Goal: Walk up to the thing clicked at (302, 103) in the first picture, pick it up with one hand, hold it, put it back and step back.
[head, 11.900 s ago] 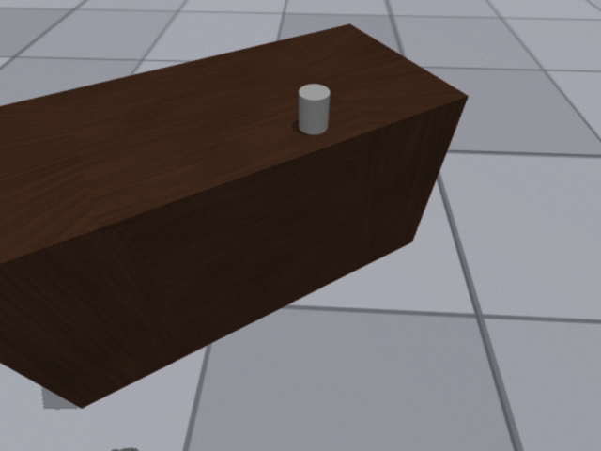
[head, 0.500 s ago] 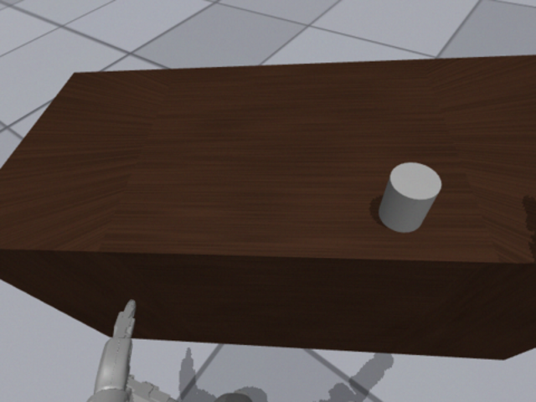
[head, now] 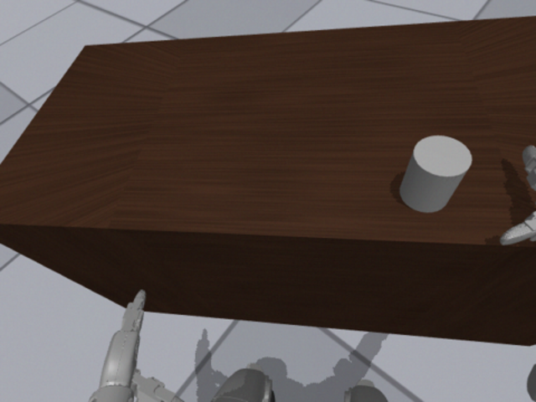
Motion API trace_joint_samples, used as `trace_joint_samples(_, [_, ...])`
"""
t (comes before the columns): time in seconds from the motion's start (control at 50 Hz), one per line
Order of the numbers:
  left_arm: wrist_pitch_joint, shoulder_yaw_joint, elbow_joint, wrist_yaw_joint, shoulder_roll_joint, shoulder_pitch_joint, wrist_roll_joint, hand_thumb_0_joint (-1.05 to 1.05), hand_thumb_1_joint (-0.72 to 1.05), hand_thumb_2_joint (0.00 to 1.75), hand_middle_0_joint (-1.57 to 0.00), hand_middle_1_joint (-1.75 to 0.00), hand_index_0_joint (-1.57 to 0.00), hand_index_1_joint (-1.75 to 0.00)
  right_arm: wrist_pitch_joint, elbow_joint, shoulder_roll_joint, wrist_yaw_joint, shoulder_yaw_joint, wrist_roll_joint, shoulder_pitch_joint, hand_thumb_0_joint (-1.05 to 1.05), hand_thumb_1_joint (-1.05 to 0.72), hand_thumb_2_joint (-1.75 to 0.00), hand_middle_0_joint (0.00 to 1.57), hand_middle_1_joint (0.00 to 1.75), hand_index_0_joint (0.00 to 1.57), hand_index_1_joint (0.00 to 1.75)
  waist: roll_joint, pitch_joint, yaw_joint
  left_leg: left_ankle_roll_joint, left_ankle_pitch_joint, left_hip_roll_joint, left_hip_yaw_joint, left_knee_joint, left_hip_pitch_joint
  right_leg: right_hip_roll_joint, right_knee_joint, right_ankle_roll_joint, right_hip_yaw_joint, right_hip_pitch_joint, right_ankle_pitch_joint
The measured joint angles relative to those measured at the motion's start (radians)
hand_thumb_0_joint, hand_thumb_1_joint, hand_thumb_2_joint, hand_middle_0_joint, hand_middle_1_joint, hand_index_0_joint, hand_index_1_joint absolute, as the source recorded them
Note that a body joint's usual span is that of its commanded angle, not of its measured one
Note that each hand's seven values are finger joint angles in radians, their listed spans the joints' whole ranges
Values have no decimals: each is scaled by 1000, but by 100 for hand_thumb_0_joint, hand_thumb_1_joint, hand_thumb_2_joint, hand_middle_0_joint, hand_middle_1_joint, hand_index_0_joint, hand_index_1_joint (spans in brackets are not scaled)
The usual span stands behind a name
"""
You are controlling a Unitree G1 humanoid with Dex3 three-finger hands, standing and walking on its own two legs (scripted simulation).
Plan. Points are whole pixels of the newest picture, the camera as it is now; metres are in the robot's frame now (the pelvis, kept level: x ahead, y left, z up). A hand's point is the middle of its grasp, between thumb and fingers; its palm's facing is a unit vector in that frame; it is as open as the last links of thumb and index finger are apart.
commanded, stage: close in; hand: right
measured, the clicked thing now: (432, 175) +0.46 -0.18 +0.03
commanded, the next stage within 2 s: rest palm in 0.50 s
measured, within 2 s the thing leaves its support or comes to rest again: leaves its support in 1.90 s
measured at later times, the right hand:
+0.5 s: hand (468, 182) +0.43 -0.22 +0.06, palm faces +0.10 +0.99 +0.04, open 17.6 cm
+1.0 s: hand (442, 174) +0.45 -0.19 +0.05, palm faces +0.13 +0.99 +0.03, open 16.0 cm
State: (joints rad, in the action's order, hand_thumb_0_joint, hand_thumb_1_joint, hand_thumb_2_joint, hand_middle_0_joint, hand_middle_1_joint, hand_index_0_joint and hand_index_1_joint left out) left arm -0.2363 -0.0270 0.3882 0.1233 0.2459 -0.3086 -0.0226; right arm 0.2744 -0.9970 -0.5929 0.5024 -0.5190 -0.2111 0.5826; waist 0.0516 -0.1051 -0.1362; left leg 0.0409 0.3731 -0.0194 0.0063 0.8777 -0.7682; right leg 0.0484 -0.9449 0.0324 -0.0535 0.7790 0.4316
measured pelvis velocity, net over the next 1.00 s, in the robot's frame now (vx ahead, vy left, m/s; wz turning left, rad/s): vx -0.01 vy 0.00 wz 0.02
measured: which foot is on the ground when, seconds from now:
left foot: down 0.00-1.00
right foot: down 0.00-1.00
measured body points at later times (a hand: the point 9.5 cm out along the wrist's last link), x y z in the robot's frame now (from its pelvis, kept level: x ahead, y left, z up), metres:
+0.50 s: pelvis -0.01 +0.00 -0.01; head +0.07 -0.02 +0.43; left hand +0.14 +0.26 -0.03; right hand +0.42 -0.27 +0.06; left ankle +0.03 +0.15 -0.69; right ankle +0.01 -0.14 -0.69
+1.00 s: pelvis -0.01 +0.00 -0.02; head +0.08 -0.02 +0.42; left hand +0.14 +0.27 -0.03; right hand +0.44 -0.24 +0.05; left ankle +0.03 +0.15 -0.69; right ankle +0.01 -0.14 -0.69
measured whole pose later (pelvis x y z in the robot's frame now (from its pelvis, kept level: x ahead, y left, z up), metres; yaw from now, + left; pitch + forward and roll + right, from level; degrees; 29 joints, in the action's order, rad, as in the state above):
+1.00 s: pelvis -0.01 +0.00 -0.02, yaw +1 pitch +16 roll +1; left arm -0.08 0.06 0.09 0.02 0.22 -0.41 -0.02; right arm 0.32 -0.90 -0.37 0.12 -0.41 -0.09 0.65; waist 0.02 -0.11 -0.14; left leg 0.04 0.41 -0.01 -0.02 1.01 -0.88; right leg 0.05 -1.05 0.04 -0.03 0.87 0.47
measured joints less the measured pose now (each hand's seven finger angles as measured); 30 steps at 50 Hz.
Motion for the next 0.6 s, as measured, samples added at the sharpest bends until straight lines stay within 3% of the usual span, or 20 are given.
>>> trace_joint_samples(0.14, [63, 39, -76, -21, -4, -30, -14, -1, -54, 5, -6, -5, -7, -5, 44, 58, 67, -131, -9, 38, 21, -2, 56, -3, 6, 4, 5, 4, -13, 3, -14, 3, 11, 15, -14, 51, -64, 14, -63, -1, 11, 61, 25])
trace_joint_samples(0.26, [103, 46, -130, -39, -12, -46, -7, -1, -54, 5, -5, -5, -7, -5, 36, 63, 126, -203, 40, 58, 18, -2, 57, -3, 5, 4, 5, 4, -38, -33, -4, 6, 19, 12, -21, 55, -51, 11, -64, -4, 17, 44, 33])
trace_joint_samples(0.6, [131, 90, -254, -93, -16, -107, 8, -1, -54, 4, -6, -5, -7, -4, 24, 160, 207, -302, 106, 85, 13, -1, 55, -3, 4, 4, 4, 4, -16, -3, 11, -4, 33, 5, -20, 111, -81, 3, -89, 5, 14, 62, 29])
